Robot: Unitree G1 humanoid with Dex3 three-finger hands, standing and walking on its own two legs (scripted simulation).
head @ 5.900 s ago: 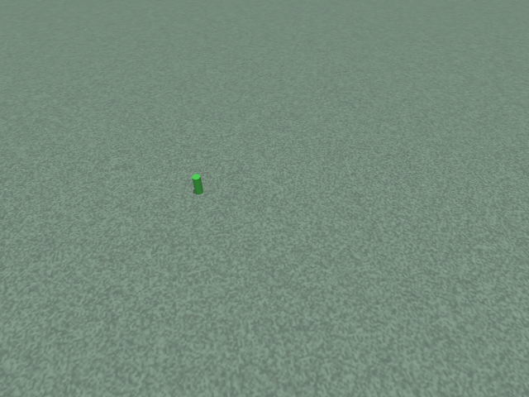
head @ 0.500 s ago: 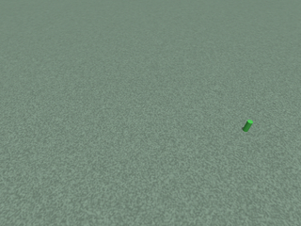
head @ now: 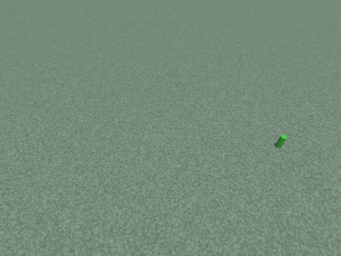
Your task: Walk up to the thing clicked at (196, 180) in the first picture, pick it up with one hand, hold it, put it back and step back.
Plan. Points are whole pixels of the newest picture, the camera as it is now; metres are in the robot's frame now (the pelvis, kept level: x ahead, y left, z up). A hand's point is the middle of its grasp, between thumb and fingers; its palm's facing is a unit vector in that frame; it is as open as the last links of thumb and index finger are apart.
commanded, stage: walk up
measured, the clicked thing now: (280, 141) +1.05 -0.80 -0.73
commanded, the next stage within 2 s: none
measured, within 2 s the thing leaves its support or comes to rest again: neither
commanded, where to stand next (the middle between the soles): +0.03 +0.02 m, yaw -38 degrees
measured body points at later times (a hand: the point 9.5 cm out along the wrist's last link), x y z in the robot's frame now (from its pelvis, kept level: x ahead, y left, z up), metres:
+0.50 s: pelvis -0.02 +0.06 -0.01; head +0.03 +0.06 +0.44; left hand +0.16 +0.34 -0.14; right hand -0.05 -0.27 -0.11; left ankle +0.01 +0.15 -0.75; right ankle -0.06 -0.09 -0.70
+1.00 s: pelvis -0.01 +0.04 -0.03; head +0.02 +0.03 +0.42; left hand +0.24 +0.25 -0.14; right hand -0.11 -0.27 -0.14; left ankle +0.08 +0.13 -0.75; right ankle -0.06 -0.07 -0.75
